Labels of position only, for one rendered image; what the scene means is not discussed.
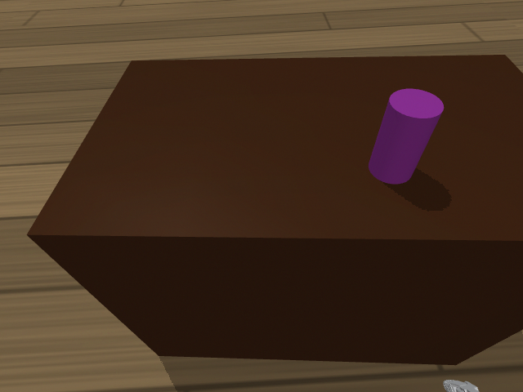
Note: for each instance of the can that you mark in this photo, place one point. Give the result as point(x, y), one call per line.
point(409, 120)

